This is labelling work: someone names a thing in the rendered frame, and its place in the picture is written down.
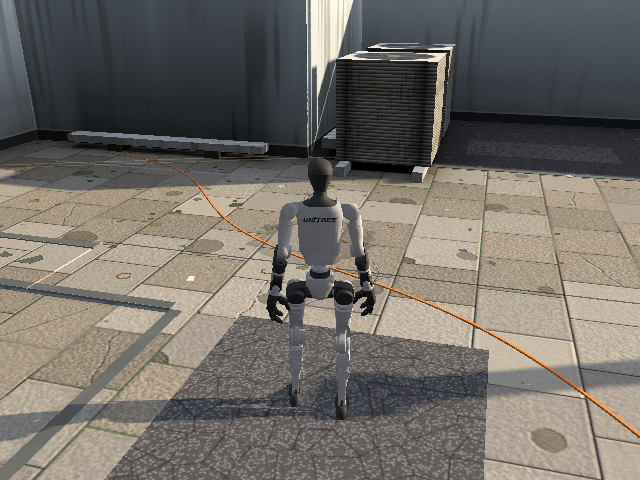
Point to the robot left upper arm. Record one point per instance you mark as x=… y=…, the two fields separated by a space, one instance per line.
x=288 y=212

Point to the robot right thigh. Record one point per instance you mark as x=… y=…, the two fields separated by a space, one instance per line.
x=343 y=302

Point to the left robot forearm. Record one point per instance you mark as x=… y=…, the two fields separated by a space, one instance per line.
x=277 y=275

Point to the left robot shin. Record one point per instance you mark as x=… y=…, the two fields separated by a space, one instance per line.
x=295 y=361

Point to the robot right upper arm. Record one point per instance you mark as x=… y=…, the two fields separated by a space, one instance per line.
x=352 y=213

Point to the robot left hand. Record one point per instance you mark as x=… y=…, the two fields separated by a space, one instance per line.
x=272 y=309

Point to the robot right hand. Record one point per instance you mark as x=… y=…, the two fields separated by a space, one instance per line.
x=369 y=303

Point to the right robot forearm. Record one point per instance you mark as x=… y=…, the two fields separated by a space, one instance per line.
x=364 y=272

